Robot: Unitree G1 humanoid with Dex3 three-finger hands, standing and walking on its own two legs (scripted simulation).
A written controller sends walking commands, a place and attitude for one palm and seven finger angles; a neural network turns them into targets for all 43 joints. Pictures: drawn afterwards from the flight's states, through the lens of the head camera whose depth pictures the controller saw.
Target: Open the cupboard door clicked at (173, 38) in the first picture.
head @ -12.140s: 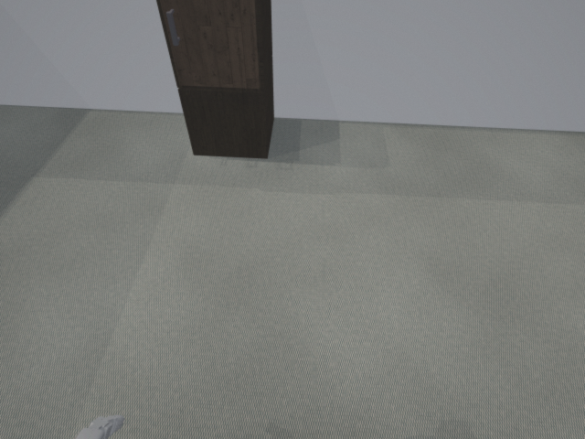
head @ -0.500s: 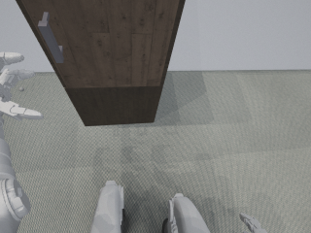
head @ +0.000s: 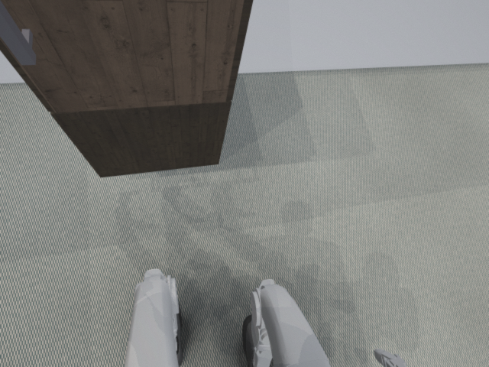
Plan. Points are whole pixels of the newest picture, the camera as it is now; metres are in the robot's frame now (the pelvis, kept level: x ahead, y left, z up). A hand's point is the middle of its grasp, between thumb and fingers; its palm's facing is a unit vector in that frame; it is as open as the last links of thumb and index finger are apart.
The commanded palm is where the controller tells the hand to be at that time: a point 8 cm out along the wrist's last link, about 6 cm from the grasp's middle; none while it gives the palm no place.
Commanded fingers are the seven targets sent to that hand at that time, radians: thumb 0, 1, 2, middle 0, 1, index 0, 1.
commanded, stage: move the hooked fingers beside the handle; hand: left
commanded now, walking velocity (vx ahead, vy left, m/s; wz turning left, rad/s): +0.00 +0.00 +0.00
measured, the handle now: (5, 14) +0.58 +0.32 +0.08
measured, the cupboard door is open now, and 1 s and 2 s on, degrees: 0 0 0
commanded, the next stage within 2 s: slide the fingers in behind the handle in 1.06 s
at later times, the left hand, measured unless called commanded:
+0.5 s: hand out of the picture +0.53 +0.38 +0.07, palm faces +0.19 -0.98 -0.02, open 14.0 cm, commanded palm +0.53 +0.38 +0.07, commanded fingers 0.00 -0.50 0.30 -0.30 -1.20 -0.30 -1.20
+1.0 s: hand out of the picture +0.53 +0.37 +0.08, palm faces +0.19 -0.98 -0.03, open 14.0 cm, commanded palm +0.53 +0.38 +0.07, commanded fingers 0.00 -0.50 0.30 -0.30 -1.20 -0.30 -1.20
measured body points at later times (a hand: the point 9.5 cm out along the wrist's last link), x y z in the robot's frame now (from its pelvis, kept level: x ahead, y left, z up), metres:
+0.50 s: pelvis +0.01 +0.01 -0.01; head +0.21 +0.08 +0.39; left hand +0.51 +0.43 +0.08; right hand +0.03 -0.25 -0.10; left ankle +0.09 +0.12 -0.57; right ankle +0.02 -0.13 -0.57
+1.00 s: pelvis +0.00 +0.01 +0.00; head +0.21 +0.08 +0.39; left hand +0.51 +0.43 +0.08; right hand +0.04 -0.26 -0.09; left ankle +0.09 +0.12 -0.57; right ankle +0.02 -0.13 -0.57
